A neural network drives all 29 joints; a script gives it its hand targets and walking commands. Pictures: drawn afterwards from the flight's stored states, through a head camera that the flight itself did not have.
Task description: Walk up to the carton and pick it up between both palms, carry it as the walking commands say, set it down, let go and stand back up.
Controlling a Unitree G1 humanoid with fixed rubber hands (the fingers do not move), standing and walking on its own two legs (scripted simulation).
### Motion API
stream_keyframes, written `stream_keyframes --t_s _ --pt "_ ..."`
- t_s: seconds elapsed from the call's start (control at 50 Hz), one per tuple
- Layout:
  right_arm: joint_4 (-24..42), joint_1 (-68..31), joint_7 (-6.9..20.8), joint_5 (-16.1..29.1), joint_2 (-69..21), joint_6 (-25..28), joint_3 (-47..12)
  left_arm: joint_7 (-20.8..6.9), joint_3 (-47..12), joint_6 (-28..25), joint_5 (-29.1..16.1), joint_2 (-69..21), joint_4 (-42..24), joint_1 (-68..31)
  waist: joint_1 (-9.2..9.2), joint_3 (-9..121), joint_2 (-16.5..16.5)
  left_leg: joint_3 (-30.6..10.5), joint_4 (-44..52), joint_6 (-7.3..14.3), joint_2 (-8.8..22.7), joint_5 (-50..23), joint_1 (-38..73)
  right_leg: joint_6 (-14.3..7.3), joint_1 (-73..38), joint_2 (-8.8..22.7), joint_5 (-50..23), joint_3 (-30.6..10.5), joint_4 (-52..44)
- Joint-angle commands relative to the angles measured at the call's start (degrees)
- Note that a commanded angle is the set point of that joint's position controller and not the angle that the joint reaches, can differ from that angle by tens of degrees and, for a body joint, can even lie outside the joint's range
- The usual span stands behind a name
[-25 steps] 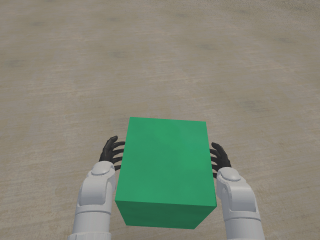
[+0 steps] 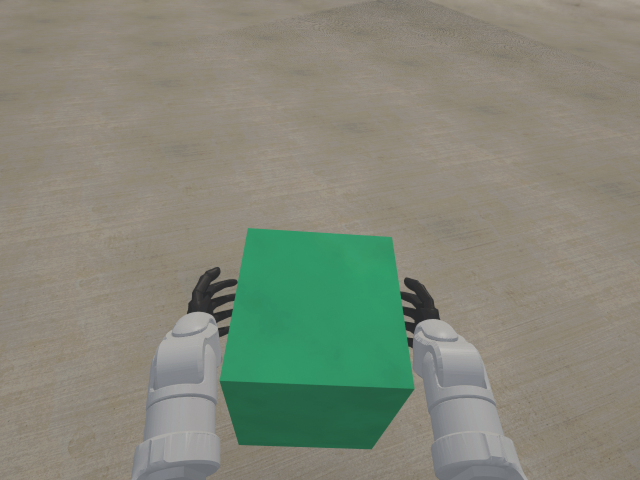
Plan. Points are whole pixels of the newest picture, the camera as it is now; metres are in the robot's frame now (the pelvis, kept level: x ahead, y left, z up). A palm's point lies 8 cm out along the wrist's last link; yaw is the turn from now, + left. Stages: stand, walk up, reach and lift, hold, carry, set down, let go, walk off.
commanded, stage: hold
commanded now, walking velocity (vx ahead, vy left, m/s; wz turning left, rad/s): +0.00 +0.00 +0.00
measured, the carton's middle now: (312, 344) +0.31 +0.04 -0.01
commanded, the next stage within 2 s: set down in 0.40 s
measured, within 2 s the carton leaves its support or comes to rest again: neither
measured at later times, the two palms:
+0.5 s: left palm (203, 317) +0.29 +0.19 +0.06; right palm (426, 342) +0.29 -0.10 +0.05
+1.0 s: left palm (217, 353) +0.29 +0.18 -0.02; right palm (415, 361) +0.31 -0.11 -0.03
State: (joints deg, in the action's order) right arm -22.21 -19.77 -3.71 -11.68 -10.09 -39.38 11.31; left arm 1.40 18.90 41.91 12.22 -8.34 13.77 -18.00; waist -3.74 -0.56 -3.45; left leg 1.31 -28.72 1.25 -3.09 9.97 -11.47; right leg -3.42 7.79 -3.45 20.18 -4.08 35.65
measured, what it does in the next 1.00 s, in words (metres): stands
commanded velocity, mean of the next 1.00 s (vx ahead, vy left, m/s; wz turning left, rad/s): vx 0.00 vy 0.00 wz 0.00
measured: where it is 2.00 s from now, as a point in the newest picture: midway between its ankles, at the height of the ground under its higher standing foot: outside the picture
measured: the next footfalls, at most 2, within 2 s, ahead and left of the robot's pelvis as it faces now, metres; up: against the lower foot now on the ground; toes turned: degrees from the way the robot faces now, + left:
none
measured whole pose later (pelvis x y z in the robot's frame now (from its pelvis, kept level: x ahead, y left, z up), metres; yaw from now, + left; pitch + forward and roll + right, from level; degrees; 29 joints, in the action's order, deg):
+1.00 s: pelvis -0.01 +0.00 -0.01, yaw -1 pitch -1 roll +2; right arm -34.5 -24.4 -0.7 -17.5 -8.6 -23.7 18.7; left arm 0.2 26.0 24.2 18.0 -11.3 28.6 -25.3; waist -7.1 -7.5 -3.8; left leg 2.3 -34.1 1.2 -2.1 10.6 -22.6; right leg -3.4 19.4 -4.6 20.5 -4.9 41.2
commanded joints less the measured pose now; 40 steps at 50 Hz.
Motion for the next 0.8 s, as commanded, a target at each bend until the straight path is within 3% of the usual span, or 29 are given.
stream_keyframes --t_s 0.0,0.02,0.06,0.08,0.1,0.12,0.16,0.2,0.28,0.32,0.36,0.38,0.4,0.42,0.46,0.48,0.52,0.54,0.56,0.58,0.6,0.62,0.66,0.68,0.7,0.72,0.74,0.76,0.78 --pt "1.71 -33.59 16.39 12.12 -54.89 3.14 -29.34 -14.44 -40.51 1.29 -16.07 -57.98 -3.09 -34.80 2.01 14.54 5.63 -7.74 3.19 -0.12 1.02 -10.64 27.11 -0.28 17.20 2.09 -7.51 -6.48 -13.76" --pt "4.06 -36.09 16.83 12.76 -54.19 3.62 -29.34 -14.27 -40.86 1.29 -15.92 -59.93 -2.59 -34.75 2.18 15.59 7.63 -7.62 3.30 -0.24 0.69 -11.72 28.34 -0.55 16.82 1.81 -8.20 -6.58 -13.57" --pt "2.62 -31.80 17.09 10.37 -51.61 4.16 -25.03 -14.19 -43.94 0.86 -16.85 -60.57 -3.23 -36.93 7.75 14.84 7.79 -8.79 5.07 -0.96 1.29 -11.08 29.11 -0.99 15.62 0.79 -8.42 -5.22 -13.97" --pt "6.75 -35.06 17.71 10.82 -51.56 4.56 -26.12 -13.74 -43.51 0.87 -16.34 -62.07 -4.09 -34.75 5.83 15.25 5.70 -10.07 5.80 -0.53 2.02 -11.45 27.71 -1.04 13.58 0.22 -7.59 -4.98 -13.56" --pt "5.92 -33.66 17.90 11.07 -51.75 4.38 -27.16 -13.21 -42.63 0.54 -15.56 -61.26 -4.62 -33.45 4.06 15.80 7.58 -9.56 6.07 -0.58 2.04 -13.98 27.24 -1.42 12.36 0.04 -9.99 -4.67 -13.18" --pt "10.45 -34.66 17.65 11.85 -51.52 4.79 -28.05 -13.42 -44.38 0.37 -16.75 -62.01 -4.96 -31.39 6.95 18.32 4.50 -9.38 5.65 -0.16 1.81 -19.07 28.47 -0.64 11.24 -0.03 -13.81 -4.47 -13.31" --pt "13.49 -37.68 17.83 12.92 -51.11 5.29 -29.96 -13.16 -44.16 -0.73 -16.77 -61.25 -6.07 -32.48 5.18 21.68 4.72 -10.17 5.16 0.12 1.81 -20.91 28.16 -0.92 9.48 0.13 -14.69 -4.92 -13.01" --pt "12.30 -42.49 19.34 14.23 -48.45 5.53 -31.86 -10.85 -39.19 -0.45 -13.13 -59.86 -3.30 -30.09 0.11 20.23 4.81 -10.26 6.43 -0.02 2.02 -16.42 28.15 -1.66 10.34 -0.62 -10.91 -4.97 -12.81" --pt "12.56 -40.67 19.65 13.58 -46.72 4.96 -31.49 -10.22 -39.94 -0.34 -13.69 -60.50 -2.14 -29.77 1.69 21.41 4.40 -11.41 7.34 0.81 2.80 -10.44 30.47 -2.24 11.88 -0.62 -6.35 -4.54 -12.69" --pt "8.98 -39.88 20.28 12.46 -45.32 4.77 -28.60 -9.86 -40.58 0.15 -14.15 -61.84 -1.63 -32.11 3.86 20.61 4.19 -13.34 9.04 0.52 4.11 -5.52 30.46 -1.71 13.55 -1.51 -3.94 -3.21 -11.66" --pt "6.86 -42.14 20.67 12.42 -44.34 5.22 -27.27 -9.61 -37.26 0.52 -12.22 -60.07 1.41 -30.69 1.36 17.74 7.33 -12.75 10.23 0.47 3.81 3.28 27.83 -1.55 13.01 -0.77 -1.57 -3.74 -11.13" --pt "6.73 -42.90 21.11 12.10 -43.49 6.07 -26.73 -9.09 -38.66 -0.14 -13.48 -61.63 -0.23 -34.80 5.01 19.75 4.80 -14.93 9.62 -0.32 4.24 4.24 32.45 -1.52 16.38 -0.61 -1.26 -4.02 -11.38" --pt "-0.27 -35.52 22.21 10.94 -52.95 5.47 -28.75 -8.79 -30.55 -1.27 -6.89 -62.08 7.36 -23.08 -9.45 17.52 10.39 -15.47 8.87 -1.75 5.90 6.98 24.39 -2.95 12.83 2.03 -0.97 -7.02 -12.40" --pt "1.51 -39.62 22.95 11.31 -52.27 6.65 -28.25 -8.60 -30.82 -1.77 -7.94 -63.25 6.91 -26.57 -7.50 17.62 8.69 -14.08 8.58 -1.32 5.65 5.66 25.45 -2.81 15.77 1.52 -0.46 -6.57 -12.23" --pt "-1.64 -41.68 23.25 10.84 -52.94 7.89 -25.75 -8.69 -28.64 -2.95 -7.24 -62.97 9.72 -26.87 -7.02 14.00 6.51 -15.14 9.62 -1.07 5.97 9.61 24.40 -2.74 16.03 1.53 -0.36 -6.22 -11.82" --pt "-3.65 -41.16 23.20 9.76 -52.79 8.24 -24.83 -9.15 -27.13 -3.43 -7.13 -62.32 9.73 -29.04 -7.51 12.00 7.38 -12.51 8.99 -1.39 4.59 10.09 23.29 -2.99 16.45 1.54 1.20 -5.82 -12.46" --pt "-4.45 -44.46 22.73 7.54 -49.11 9.96 -19.98 -10.43 -28.93 -4.47 -10.40 -63.22 9.76 -36.23 -1.27 12.66 4.73 -12.93 8.27 -1.60 4.95 10.47 25.06 -2.82 20.16 1.19 2.85 -4.66 -12.71" --pt "-6.30 -45.35 21.93 6.17 -48.37 10.67 -17.00 -11.24 -29.94 -4.67 -11.86 -64.26 12.07 -40.23 2.74 11.75 5.51 -13.39 9.07 -1.38 5.30 17.75 22.56 -2.33 18.56 1.93 5.01 -4.62 -11.73" --pt "-4.43 -46.89 21.19 4.16 -48.29 11.99 -15.71 -11.87 -28.18 -5.89 -10.49 -63.99 13.91 -39.78 2.15 12.20 5.42 -12.94 8.49 -1.49 5.04 17.15 22.52 -2.36 19.12 1.04 4.34 -4.49 -11.02" --pt "-8.24 -46.54 20.35 3.46 -48.27 12.34 -13.22 -12.25 -29.88 -6.11 -11.61 -65.00 13.38 -46.19 5.05 11.50 8.78 -13.37 8.48 -1.83 5.43 21.03 20.53 -2.67 17.56 1.79 5.16 -5.03 -9.96" --pt "-6.72 -51.53 19.79 2.96 -48.02 14.10 -13.20 -12.75 -27.71 -7.00 -10.32 -64.73 17.57 -44.48 4.15 13.79 6.08 -13.23 8.13 -1.51 5.41 20.40 18.52 -2.05 16.00 1.32 4.60 -4.62 -9.03" --pt "-9.78 -46.15 19.59 1.51 -48.65 14.40 -11.75 -12.88 -30.42 -8.58 -10.59 -63.73 13.94 -46.96 5.92 14.10 7.49 -13.13 7.62 -2.12 5.45 17.85 19.41 -2.08 17.11 1.03 2.47 -4.49 -8.77" --pt "-9.91 -49.38 18.95 2.29 -48.59 16.00 -11.67 -13.03 -28.61 -9.71 -9.36 -63.05 17.08 -46.91 4.12 16.25 9.65 -12.98 5.99 -2.02 4.88 19.64 17.48 -2.18 15.96 1.71 4.02 -5.22 -7.54" --pt "-11.67 -47.60 18.57 1.98 -51.32 15.88 -12.13 -12.77 -29.33 -10.65 -9.84 -62.28 16.28 -46.27 5.39 13.94 3.04 -13.46 5.82 -1.48 5.10 14.86 16.45 -1.82 17.40 1.32 1.86 -4.90 -7.89" --pt "-12.89 -46.10 18.22 1.84 -50.86 15.95 -12.62 -12.80 -25.25 -10.87 -7.30 -60.38 18.46 -42.50 0.47 13.63 4.07 -11.57 4.17 -1.81 4.32 12.01 15.25 -2.20 16.88 1.79 2.65 -5.68 -8.35" --pt "-12.68 -45.71 18.13 1.05 -51.52 16.38 -12.44 -12.67 -25.07 -12.12 -7.47 -57.99 16.01 -44.46 1.71 15.74 2.04 -10.60 2.38 -1.59 3.40 10.47 17.17 -2.34 18.29 2.36 3.32 -5.96 -9.08" --pt "-13.92 -43.12 17.75 2.24 -53.47 16.25 -14.05 -12.25 -24.51 -12.45 -6.27 -56.68 17.81 -40.88 0.53 13.82 -0.09 -10.09 0.97 -1.35 2.87 8.10 16.80 -2.39 19.05 3.00 2.45 -6.78 -9.77" --pt "-13.42 -44.65 17.49 2.56 -54.97 16.30 -16.24 -12.26 -20.77 -12.92 -4.37 -54.27 19.49 -36.80 -4.58 14.64 -2.35 -8.91 -0.38 -0.26 2.32 2.62 15.67 -1.75 19.86 2.49 1.88 -6.57 -9.76" --pt "-12.46 -43.88 16.91 1.84 -55.21 16.69 -15.54 -12.22 -21.33 -14.08 -4.07 -52.88 18.79 -39.49 -2.27 14.18 -3.81 -8.12 -1.88 0.41 1.69 0.75 14.77 -1.18 22.59 2.01 1.87 -6.21 -9.39"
